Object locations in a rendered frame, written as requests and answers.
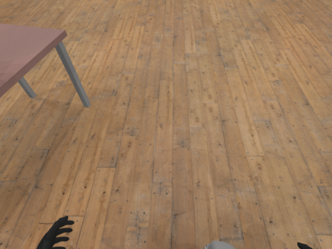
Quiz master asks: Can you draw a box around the robot left hand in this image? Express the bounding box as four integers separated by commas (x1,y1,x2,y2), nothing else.
36,216,74,249

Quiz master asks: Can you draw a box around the table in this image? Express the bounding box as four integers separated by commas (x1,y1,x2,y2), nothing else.
0,23,91,107

